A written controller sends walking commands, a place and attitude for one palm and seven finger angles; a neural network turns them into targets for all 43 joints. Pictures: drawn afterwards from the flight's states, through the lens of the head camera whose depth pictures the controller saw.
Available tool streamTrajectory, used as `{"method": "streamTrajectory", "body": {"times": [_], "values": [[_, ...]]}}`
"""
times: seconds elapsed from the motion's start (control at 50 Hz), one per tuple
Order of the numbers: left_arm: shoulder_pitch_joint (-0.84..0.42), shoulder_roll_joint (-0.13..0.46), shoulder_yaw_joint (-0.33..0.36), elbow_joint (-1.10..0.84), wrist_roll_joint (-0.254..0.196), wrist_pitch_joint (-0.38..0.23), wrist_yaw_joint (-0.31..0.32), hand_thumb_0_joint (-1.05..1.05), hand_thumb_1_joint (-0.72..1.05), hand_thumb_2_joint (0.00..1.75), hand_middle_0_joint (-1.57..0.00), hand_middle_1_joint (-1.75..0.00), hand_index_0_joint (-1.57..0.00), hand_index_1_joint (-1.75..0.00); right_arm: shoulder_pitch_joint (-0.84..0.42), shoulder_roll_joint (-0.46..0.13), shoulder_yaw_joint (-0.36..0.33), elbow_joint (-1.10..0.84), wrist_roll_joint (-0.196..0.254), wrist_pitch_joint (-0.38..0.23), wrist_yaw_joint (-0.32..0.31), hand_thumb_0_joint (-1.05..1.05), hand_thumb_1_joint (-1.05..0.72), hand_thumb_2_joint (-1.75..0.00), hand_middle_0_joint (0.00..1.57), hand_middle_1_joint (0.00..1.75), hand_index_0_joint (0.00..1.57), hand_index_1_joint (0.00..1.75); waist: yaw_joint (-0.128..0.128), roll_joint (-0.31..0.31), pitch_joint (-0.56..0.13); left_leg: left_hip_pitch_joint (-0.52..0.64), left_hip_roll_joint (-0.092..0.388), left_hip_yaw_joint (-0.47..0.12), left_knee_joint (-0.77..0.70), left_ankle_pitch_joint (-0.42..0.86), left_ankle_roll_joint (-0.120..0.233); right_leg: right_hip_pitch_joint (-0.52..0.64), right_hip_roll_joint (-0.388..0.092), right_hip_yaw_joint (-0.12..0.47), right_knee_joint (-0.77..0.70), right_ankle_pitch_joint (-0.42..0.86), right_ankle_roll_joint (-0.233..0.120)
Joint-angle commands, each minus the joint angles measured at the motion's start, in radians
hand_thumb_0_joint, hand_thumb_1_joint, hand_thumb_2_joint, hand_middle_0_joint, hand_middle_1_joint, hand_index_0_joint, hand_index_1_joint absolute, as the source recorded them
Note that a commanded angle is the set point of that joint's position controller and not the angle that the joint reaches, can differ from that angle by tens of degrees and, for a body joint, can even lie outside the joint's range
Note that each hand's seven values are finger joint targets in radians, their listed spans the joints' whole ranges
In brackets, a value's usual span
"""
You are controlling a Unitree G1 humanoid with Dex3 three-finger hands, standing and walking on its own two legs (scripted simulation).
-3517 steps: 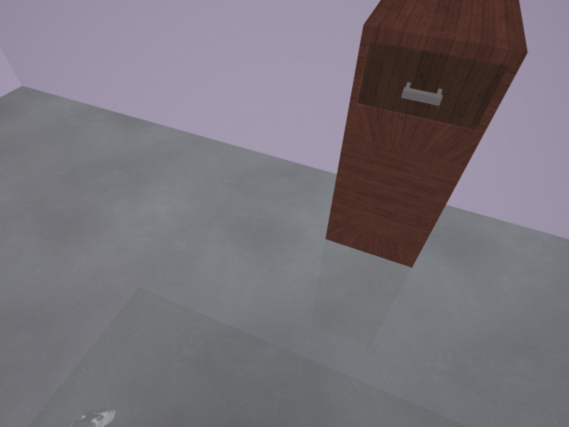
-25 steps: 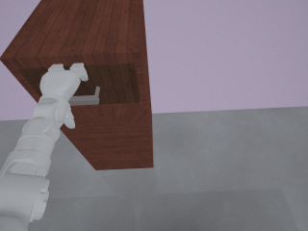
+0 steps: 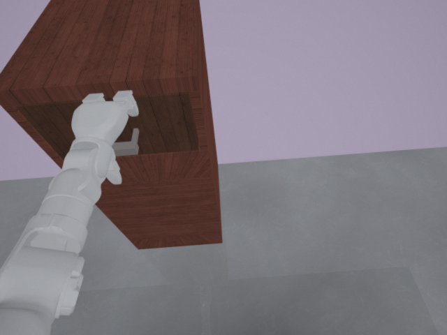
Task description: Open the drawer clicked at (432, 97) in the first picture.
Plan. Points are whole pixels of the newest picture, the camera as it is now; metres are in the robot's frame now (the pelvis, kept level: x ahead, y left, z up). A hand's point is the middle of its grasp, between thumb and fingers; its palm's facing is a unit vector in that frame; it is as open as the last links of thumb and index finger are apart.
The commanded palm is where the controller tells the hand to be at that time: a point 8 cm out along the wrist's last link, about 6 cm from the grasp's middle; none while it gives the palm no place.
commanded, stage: re-aim the fingers above the handle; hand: left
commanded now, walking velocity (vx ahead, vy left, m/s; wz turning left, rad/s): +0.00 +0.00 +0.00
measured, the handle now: (115, 142) +0.50 +0.25 +0.02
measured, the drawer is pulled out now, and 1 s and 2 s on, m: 0.00 0.00 0.00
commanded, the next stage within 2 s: lower the fingers behind the handle in 0.86 s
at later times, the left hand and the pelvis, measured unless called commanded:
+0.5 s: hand (112, 140) +0.46 +0.22 +0.08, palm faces +0.01 -0.01 -1.00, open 13.8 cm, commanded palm +0.43 +0.24 +0.14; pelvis +0.00 +0.00 +0.00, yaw +1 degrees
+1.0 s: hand (94, 152) +0.43 +0.26 +0.07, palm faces -0.08 +0.01 -1.00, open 13.8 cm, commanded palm +0.43 +0.25 +0.13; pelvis +0.00 -0.01 +0.00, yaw +1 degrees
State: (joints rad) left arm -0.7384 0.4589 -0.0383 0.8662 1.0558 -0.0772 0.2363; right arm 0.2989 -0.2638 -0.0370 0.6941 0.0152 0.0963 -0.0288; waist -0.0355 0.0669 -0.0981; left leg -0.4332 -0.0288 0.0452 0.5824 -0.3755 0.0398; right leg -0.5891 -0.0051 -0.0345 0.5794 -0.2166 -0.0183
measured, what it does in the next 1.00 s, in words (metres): stands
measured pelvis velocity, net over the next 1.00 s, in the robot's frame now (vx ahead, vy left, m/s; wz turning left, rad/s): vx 0.00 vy -0.01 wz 0.01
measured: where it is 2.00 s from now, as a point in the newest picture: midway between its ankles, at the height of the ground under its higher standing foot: outside the picture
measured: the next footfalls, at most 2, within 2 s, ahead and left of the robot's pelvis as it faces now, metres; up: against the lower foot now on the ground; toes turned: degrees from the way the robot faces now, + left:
none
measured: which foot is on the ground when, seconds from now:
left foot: down 0.00-1.00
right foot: down 0.00-1.00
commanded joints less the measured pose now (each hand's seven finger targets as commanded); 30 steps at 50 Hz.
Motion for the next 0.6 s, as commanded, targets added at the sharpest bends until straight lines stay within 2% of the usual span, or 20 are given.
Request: {"method": "streamTrajectory", "body": {"times": [0.0, 0.04, 0.1, 0.12, 0.16, 0.18, 0.2, 0.24, 0.26, 0.3, 0.32, 0.34, 0.36, 0.38, 0.44, 0.48, 0.52, 0.54, 0.56, 0.58], "values": [[-0.413, 0.354, 0.126, -0.165, -0.004, 0.079, 0.038, 0.00, -0.50, 0.30, -0.30, -1.20, -0.30, -1.20, 0.012, -0.138, -0.040, -0.107, 0.006, -0.025, -0.013, 0.00, -0.90, -0.90, 0.20, 0.30, 0.20, 0.30, 0.023, -0.080, -0.387, -0.016, -0.003, -0.020, -0.073, 0.451, -0.013, 0.444, 0.021, 0.021, -0.011, 0.345, -0.014], [-0.435, 0.330, 0.099, -0.149, -0.006, 0.085, 0.022, 0.00, -0.50, 0.30, -0.30, -1.20, -0.30, -1.20, 0.005, -0.143, -0.039, -0.108, 0.009, -0.024, -0.020, 0.00, -0.90, -0.90, 0.20, 0.30, 0.20, 0.30, 0.005, -0.097, -0.353, -0.018, -0.001, -0.019, -0.086, 0.398, -0.008, 0.427, 0.019, 0.022, -0.031, 0.297, -0.012], [-0.422, 0.318, 0.078, -0.150, -0.009, 0.078, -0.008, 0.00, -0.50, 0.30, -0.30, -1.20, -0.30, -1.20, 0.007, -0.142, -0.037, -0.115, 0.011, -0.028, -0.028, 0.00, -0.90, -0.90, 0.20, 0.30, 0.20, 0.30, 0.008, -0.077, -0.356, 0.001, -0.002, -0.016, -0.089, 0.381, -0.004, 0.425, 0.017, 0.026, -0.036, 0.288, -0.011], [-0.436, 0.318, 0.073, -0.162, -0.009, 0.069, -0.017, 0.00, -0.50, 0.30, -0.30, -1.20, -0.30, -1.20, 0.014, -0.143, -0.039, -0.114, 0.011, -0.030, -0.031, 0.00, -0.90, -0.90, 0.20, 0.30, 0.20, 0.30, 0.003, -0.069, -0.367, 0.014, -0.001, -0.019, -0.086, 0.390, -0.004, 0.422, 0.017, 0.026, -0.035, 0.293, -0.013], [-0.444, 0.272, 0.031, -0.175, -0.021, 0.047, -0.039, 0.00, -0.50, 0.30, -0.30, -1.20, -0.30, -1.20, 0.019, -0.139, -0.041, -0.116, 0.011, -0.032, -0.033, 0.00, -0.90, -0.90, 0.20, 0.30, 0.20, 0.30, -0.013, -0.061, -0.360, 0.027, -0.001, -0.021, -0.079, 0.382, -0.001, 0.406, 0.014, 0.030, -0.041, 0.284, -0.011], [-0.424, 0.290, 0.053, -0.170, -0.024, 0.036, -0.047, 0.00, -0.50, 0.30, -0.30, -1.20, -0.30, -1.20, 0.024, -0.142, -0.044, -0.115, 0.012, -0.032, -0.035, 0.00, -0.90, -0.90, 0.20, 0.30, 0.20, 0.30, -0.007, -0.069, -0.350, 0.027, -0.003, -0.025, -0.077, 0.381, -0.001, 0.401, 0.018, 0.027, -0.039, 0.283, -0.014], [-0.427, 0.252, 0.018, -0.178, -0.025, 0.027, -0.054, 0.00, -0.50, 0.30, -0.30, -1.20, -0.30, -1.20, 0.021, -0.139, -0.042, -0.117, 0.008, -0.034, -0.036, 0.00, -0.90, -0.90, 0.20, 0.30, 0.20, 0.30, -0.015, -0.065, -0.354, 0.034, -0.004, -0.022, -0.072, 0.384, 0.001, 0.394, 0.016, 0.030, -0.041, 0.286, -0.011], [-0.454, 0.271, 0.032, -0.214, -0.024, 0.000, -0.059, 0.00, -0.50, 0.30, -0.30, -1.20, -0.30, -1.20, 0.028, -0.141, -0.046, -0.115, 0.008, -0.034, -0.038, 0.00, -0.90, -0.90, 0.20, 0.30, 0.20, 0.30, -0.018, -0.063, -0.364, 0.046, -0.004, -0.030, -0.067, 0.399, -0.001, 0.387, 0.018, 0.028, -0.040, 0.287, -0.014], [-0.468, 0.231, 0.002, -0.241, -0.030, -0.013, -0.057, 0.00, -0.50, 0.30, -0.30, -1.20, -0.30, -1.20, 0.032, -0.133, -0.047, -0.117, 0.006, -0.036, -0.036, 0.00, -0.90, -0.90, 0.20, 0.30, 0.20, 0.30, -0.019, -0.032, -0.373, 0.061, -0.006, -0.032, -0.059, 0.417, -0.001, 0.373, 0.018, 0.028, -0.034, 0.293, -0.015], [-0.474, 0.239, 0.018, -0.270, -0.028, -0.030, -0.040, 0.00, -0.50, 0.30, -0.30, -1.20, -0.30, -1.20, 0.033, -0.131, -0.051, -0.110, 0.002, -0.040, -0.032, 0.00, -0.90, -0.90, 0.20, 0.30, 0.20, 0.30, -0.013, 0.003, -0.382, 0.088, -0.005, -0.040, -0.048, 0.461, -0.008, 0.349, 0.020, 0.024, -0.026, 0.301, -0.019], [-0.458, 0.275, 0.058, -0.262, -0.029, -0.032, -0.029, 0.00, -0.50, 0.30, -0.30, -1.20, -0.30, -1.20, 0.037, -0.130, -0.052, -0.107, 0.001, -0.038, -0.030, 0.00, -0.90, -0.90, 0.20, 0.30, 0.20, 0.30, -0.001, -0.003, -0.386, 0.081, -0.005, -0.041, -0.048, 0.464, -0.011, 0.359, 0.022, 0.023, -0.021, 0.303, -0.022], [-0.480, 0.298, 0.069, -0.260, -0.022, -0.032, -0.019, 0.00, -0.50, 0.30, -0.30, -1.20, -0.30, -1.20, 0.034, -0.136, -0.050, -0.105, 0.002, -0.035, -0.029, 0.00, -0.90, -0.90, 0.20, 0.30, 0.20, 0.30, -0.007, -0.007, -0.379, 0.068, -0.006, -0.045, -0.046, 0.467, -0.014, 0.355, 0.023, 0.023, -0.019, 0.300, -0.023], [-0.490, 0.271, 0.049, -0.226, -0.021, -0.023, -0.006, 0.00, -0.50, 0.30, -0.30, -1.20, -0.30, -1.20, 0.033, -0.129, -0.047, -0.100, 0.000, -0.037, -0.028, 0.00, -0.90, -0.90, 0.20, 0.30, 0.20, 0.30, -0.015, -0.013, -0.350, 0.048, -0.007, -0.043, -0.046, 0.438, -0.012, 0.338, 0.021, 0.021, -0.018, 0.283, -0.020], [-0.502, 0.301, 0.080, -0.222, -0.019, -0.018, 0.010, 0.00, -0.50, 0.30, -0.30, -1.20, -0.30, -1.20, 0.037, -0.134, -0.048, -0.095, 0.003, -0.039, -0.025, 0.00, -0.90, -0.90, 0.20, 0.30, 0.20, 0.30, -0.011, -0.035, -0.342, 0.030, -0.007, -0.046, -0.050, 0.424, -0.014, 0.342, 0.022, 0.019, -0.016, 0.279, -0.022], [-0.505, 0.355, 0.121, -0.199, 0.003, 0.015, 0.042, 0.00, -0.50, 0.30, -0.30, -1.20, -0.30, -1.20, 0.028, -0.136, -0.045, -0.094, -0.003, -0.037, -0.022, 0.00, -0.90, -0.90, 0.20, 0.30, 0.20, 0.30, 0.007, -0.011, -0.396, 0.019, -0.010, -0.036, -0.047, 0.455, -0.017, 0.379, 0.021, 0.022, -0.002, 0.309, -0.024], [-0.483, 0.326, 0.102, -0.193, 0.004, 0.038, 0.046, 0.00, -0.50, 0.30, -0.30, -1.20, -0.30, -1.20, 0.028, -0.129, -0.045, -0.099, -0.002, -0.039, -0.015, 0.00, -0.90, -0.90, 0.20, 0.30, 0.20, 0.30, 0.015, 0.013, -0.423, 0.032, -0.008, -0.033, -0.043, 0.496, -0.022, 0.394, 0.021, 0.020, 0.008, 0.342, -0.024], [-0.465, 0.320, 0.097, -0.170, 0.002, 0.059, 0.037, 0.00, -0.50, 0.30, -0.30, -1.20, -0.30, -1.20, 0.029, -0.134, -0.045, -0.101, -0.002, -0.036, -0.013, 0.00, -0.90, -0.90, 0.20, 0.30, 0.20, 0.30, 0.011, -0.024, -0.422, 0.032, -0.004, -0.028, -0.045, 0.506, -0.020, 0.404, 0.022, 0.017, 0.004, 0.359, -0.019], [-0.443, 0.341, 0.117, -0.150, -0.001, 0.067, 0.029, 0.00, -0.50, 0.30, -0.30, -1.20, -0.30, -1.20, 0.024, -0.138, -0.044, -0.103, 0.000, -0.032, -0.014, 0.00, -0.90, -0.90, 0.20, 0.30, 0.20, 0.30, 0.013, -0.054, -0.419, 0.013, -0.005, -0.026, -0.046, 0.499, -0.015, 0.424, 0.022, 0.020, -0.001, 0.365, -0.018], [-0.458, 0.340, 0.104, -0.145, -0.003, 0.072, 0.024, 0.00, -0.50, 0.30, -0.30, -1.20, -0.30, -1.20, 0.023, -0.139, -0.040, -0.104, 0.003, -0.029, -0.016, 0.00, -0.90, -0.90, 0.20, 0.30, 0.20, 0.30, 0.006, -0.070, -0.401, -0.001, -0.004, -0.024, -0.053, 0.471, -0.013, 0.424, 0.019, 0.020, -0.002, 0.358, -0.013], [-0.446, 0.360, 0.121, -0.137, -0.006, 0.075, 0.019, 0.00, -0.50, 0.30, -0.30, -1.20, -0.30, -1.20, 0.016, -0.141, -0.038, -0.107, 0.006, -0.027, -0.018, 0.00, -0.90, -0.90, 0.20, 0.30, 0.20, 0.30, 0.014, -0.080, -0.378, -0.018, -0.007, -0.022, -0.062, 0.430, -0.011, 0.430, 0.020, 0.022, -0.010, 0.334, -0.013]]}}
